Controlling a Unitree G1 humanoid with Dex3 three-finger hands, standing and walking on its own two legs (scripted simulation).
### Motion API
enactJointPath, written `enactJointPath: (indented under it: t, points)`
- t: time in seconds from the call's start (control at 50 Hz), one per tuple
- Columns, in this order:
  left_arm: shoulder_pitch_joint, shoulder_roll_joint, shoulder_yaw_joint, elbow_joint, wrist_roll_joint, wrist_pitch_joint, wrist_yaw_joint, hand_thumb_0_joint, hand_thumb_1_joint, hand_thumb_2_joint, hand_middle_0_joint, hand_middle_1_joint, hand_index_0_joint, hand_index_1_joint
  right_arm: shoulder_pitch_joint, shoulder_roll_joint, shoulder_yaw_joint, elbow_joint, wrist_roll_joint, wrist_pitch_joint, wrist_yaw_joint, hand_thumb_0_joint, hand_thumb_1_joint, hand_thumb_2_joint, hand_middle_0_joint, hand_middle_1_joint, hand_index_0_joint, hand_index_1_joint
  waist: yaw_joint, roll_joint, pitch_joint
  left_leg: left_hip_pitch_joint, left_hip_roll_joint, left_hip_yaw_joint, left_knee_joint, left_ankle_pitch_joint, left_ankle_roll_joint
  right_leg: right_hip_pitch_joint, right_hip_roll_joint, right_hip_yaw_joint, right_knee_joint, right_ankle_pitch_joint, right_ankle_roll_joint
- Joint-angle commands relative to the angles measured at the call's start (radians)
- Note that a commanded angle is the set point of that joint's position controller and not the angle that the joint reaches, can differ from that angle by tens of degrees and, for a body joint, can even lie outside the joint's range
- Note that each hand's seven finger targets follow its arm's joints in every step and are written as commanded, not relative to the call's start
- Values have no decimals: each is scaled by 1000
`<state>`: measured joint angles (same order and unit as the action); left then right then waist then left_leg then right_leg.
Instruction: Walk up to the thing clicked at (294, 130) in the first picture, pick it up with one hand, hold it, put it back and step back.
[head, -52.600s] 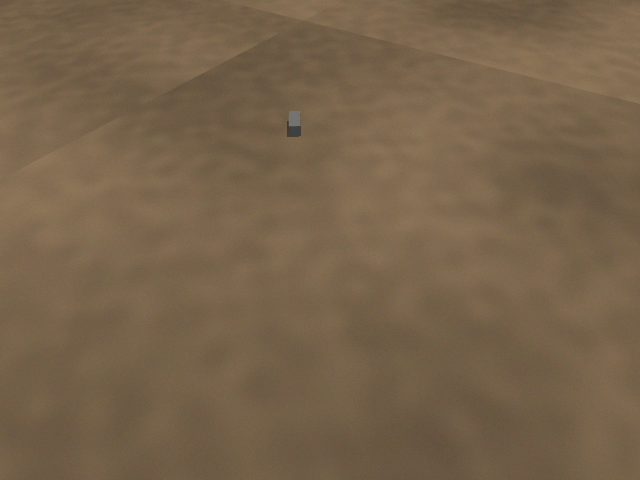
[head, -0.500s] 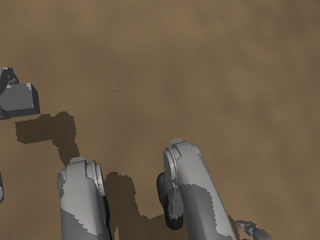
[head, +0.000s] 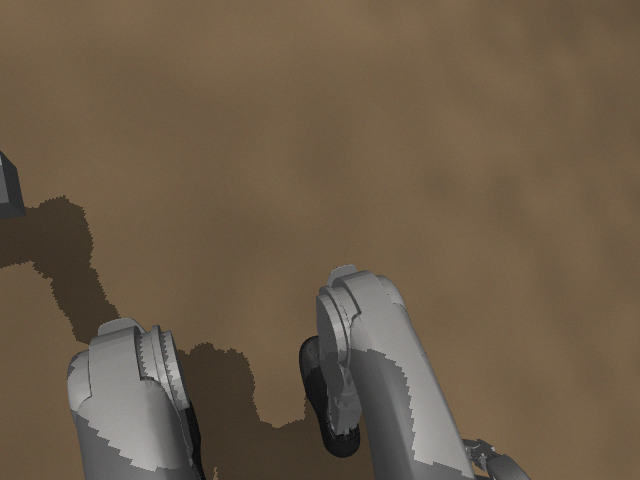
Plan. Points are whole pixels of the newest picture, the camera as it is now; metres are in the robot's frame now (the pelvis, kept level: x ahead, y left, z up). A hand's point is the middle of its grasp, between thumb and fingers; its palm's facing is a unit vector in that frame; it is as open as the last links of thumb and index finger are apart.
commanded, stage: lower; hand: left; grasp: from above
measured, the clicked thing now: out of the picture +0.49 +0.37 -0.21
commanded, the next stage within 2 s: rest in 0.30 s
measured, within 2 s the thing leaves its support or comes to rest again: rests again in 1.12 s
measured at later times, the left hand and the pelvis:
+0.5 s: hand out of the picture +0.48 +0.35 -0.22, palm faces -0.45 -0.08 -0.89, open 9.3 cm; pelvis +0.00 +0.00 -0.02, yaw -2 degrees
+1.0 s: hand out of the picture +0.48 +0.34 -0.25, palm faces -0.45 -0.08 -0.89, open 9.3 cm; pelvis +0.00 +0.00 -0.03, yaw -5 degrees
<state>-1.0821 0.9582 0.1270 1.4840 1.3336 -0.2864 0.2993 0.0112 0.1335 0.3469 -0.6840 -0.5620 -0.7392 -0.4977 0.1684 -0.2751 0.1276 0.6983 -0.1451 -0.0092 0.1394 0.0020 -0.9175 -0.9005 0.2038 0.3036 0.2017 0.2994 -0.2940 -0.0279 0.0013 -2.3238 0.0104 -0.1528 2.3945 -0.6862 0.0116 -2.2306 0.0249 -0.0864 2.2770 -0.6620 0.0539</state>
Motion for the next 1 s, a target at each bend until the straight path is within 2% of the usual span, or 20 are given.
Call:
enactJointPath:
  t: [0.0, 0.02, 0.06, 0.12, 0.18, 0.2, 0.28, 0.32, 0.34, 0.38, 0.42, 0.46, 0.52, 0.58, 0.68, 0.76, 0.8, 0.88, 0.94, 0.98]
  points:
    - [-285, 287, 24, -146, -28, 3, 23, 0, 682, 552, -993, -643, -1039, -596, 227, -294, -79, -1, -1, 6, -13, 0, -912, -901, 200, 300, 200, 300, -12, 380, -670, 572, 0, 59, -241, 219, 10, 304, 22, -89, -189, 231, -79]
    - [-276, 275, 18, -123, -30, 0, 22, 0, 679, 564, -1001, -630, -1041, -589, 219, -296, -74, 2, -4, 8, -13, 0, -912, -901, 200, 300, 200, 300, -13, 375, -656, 553, -1, 59, -234, 223, 8, 304, 22, -90, -181, 232, -79]
    - [-305, 317, 37, -162, -34, -15, 23, 0, 691, 545, -999, -642, -1045, -593, 221, -298, -69, 1, -7, 9, -12, 0, -912, -901, 200, 300, 200, 300, -13, 375, -670, 536, -1, 64, -212, 261, 11, 334, 26, -92, -172, 269, -79]
    - [-288, 324, 42, -141, -32, -29, 30, 0, 726, 540, -1030, -633, -1076, -586, 214, -307, -57, -10, -12, 12, -11, 0, -913, -902, 200, 300, 200, 300, -14, 378, -643, 539, 0, 61, -202, 255, 8, 322, 29, -97, -172, 249, -83]
    - [-311, 365, 55, -163, -17, -53, 46, 0, 737, 547, -1036, -631, -1082, -584, 208, -310, -46, -16, -21, 16, -9, 0, -910, -901, 200, 300, 200, 300, -14, 436, -676, 575, 4, 57, -200, 254, 4, 327, 34, -104, -157, 247, -82]
    - [-292, 365, 62, -133, -9, -52, 52, 0, 752, 525, -1038, -635, -1089, -583, 205, -320, -49, -16, -21, 15, -10, 0, -912, -902, 200, 300, 200, 300, -14, 421, -634, 564, 1, 55, -192, 241, 2, 296, 32, -107, -158, 229, -88]
    - [-314, 372, 61, -143, 0, -69, 79, 0, 765, 568, -1055, -638, -1098, -593, 195, -326, -40, -21, -32, 13, -7, 0, -910, -901, 200, 300, 200, 300, -34, 450, -643, 589, 8, 45, -185, 236, 0, 285, 36, -120, -147, 225, -86]
    - [-301, 388, 74, -142, 6, -68, 98, 0, 769, 578, -1053, -646, -1096, -600, 187, -323, -35, -20, -36, 13, -7, 0, -908, -900, 200, 300, 200, 300, -26, 455, -656, 596, 8, 47, -179, 247, 3, 293, 37, -121, -142, 234, -82]
    - [-313, 385, 62, -135, 8, -66, 103, 0, 787, 580, -1068, -646, -1110, -601, 189, -321, -32, -21, -36, 9, -6, 0, -910, -901, 200, 300, 200, 300, -35, 469, -641, 585, 9, 47, -178, 245, 1, 290, 38, -120, -137, 235, -84]
    - [-305, 390, 74, -128, 15, -63, 113, 0, 799, 635, -1082, -666, -1118, -628, 193, -331, -34, -16, -42, 7, -5, 0, -910, -901, 200, 300, 200, 300, -42, 465, -632, 597, 10, 42, -170, 267, 0, 277, 38, -129, -132, 247, -83]
    - [-300, 375, 53, -96, 18, -57, 117, 0, 737, 589, -1036, -602, -1072, -564, 190, -326, -22, -16, -42, 0, -4, 0, -900, -897, 201, 301, 201, 301, -50, 473, -610, 589, 11, 41, -162, 271, 1, 273, 39, -128, -132, 254, -82]
    - [-299, 380, 49, -75, 28, -55, 127, 0, 709, 572, -991, -632, -1037, -583, 197, -330, -17, -13, -45, -4, -2, 0, -897, -895, 201, 300, 201, 300, -63, 445, -611, 565, 13, 41, -151, 277, 5, 302, 44, -133, -130, 273, -78]
    - [-282, 386, 50, -38, 14, -51, 144, 0, 705, 555, -980, -630, -1030, -577, 177, -344, -11, -22, -47, -10, -3, 0, -894, -894, 201, 300, 201, 300, -57, 442, -581, 548, 12, 27, -161, 243, 0, 269, 45, -144, -123, 242, -83]
    - [-292, 395, 38, -22, 29, -49, 152, 0, 703, 561, -985, -627, -1032, -578, 169, -349, -1, -28, -48, -17, -4, 0, -895, -894, 201, 300, 201, 300, -68, 464, -561, 562, 17, 14, -165, 246, -5, 251, 45, -153, -109, 243, -83]
    - [-307, 438, 52, -22, 34, -48, 181, 0, 709, 566, -982, -651, -1033, -598, 153, -356, 18, -45, -53, -33, -6, 0, -897, -895, 201, 300, 201, 300, -72, 459, -568, 539, 18, 22, -143, 238, 0, 290, 52, -151, -112, 254, -81]
    - [-294, 436, 38, 15, 41, -39, 193, 0, 686, 570, -965, -656, -1015, -603, 162, -356, 29, -36, -57, -42, -6, 0, -897, -895, 201, 300, 201, 300, -85, 462, -542, 519, 19, 24, -137, 223, 0, 292, 57, -152, -112, 243, -82]
    - [-299, 442, 44, 6, 27, -34, 199, 0, 696, 562, -975, -645, -1024, -593, 152, -362, 35, -38, -60, -48, -8, 0, -897, -896, 201, 300, 201, 300, -83, 472, -539, 545, 24, 8, -146, 233, -7, 276, 56, -162, -107, 245, -82]
    - [-291, 449, 32, 18, 42, -22, 202, 0, 710, 559, -983, -655, -1035, -600, 160, -367, 43, -44, -63, -57, -9, 0, -899, -896, 201, 300, 201, 300, -94, 478, -523, 535, 25, 13, -141, 225, -4, 288, 56, -162, -105, 248, -79]
    - [-289, 463, 41, 11, 21, -17, 204, 0, 697, 590, -983, -662, -1029, -614, 144, -368, 48, -50, -63, -63, -9, 0, -900, -897, 201, 301, 201, 301, -90, 484, -546, 537, 29, 8, -135, 250, -5, 309, 61, -164, -105, 271, -78]
    - [-279, 453, 30, 14, 15, -10, 197, 0, 675, 579, -966, -663, -1013, -613, 148, -375, 50, -60, -61, -69, -9, 0, -902, -898, 201, 300, 200, 300, -103, 469, -530, 537, 29, 6, -124, 259, -4, 306, 60, -163, -105, 277, -78]
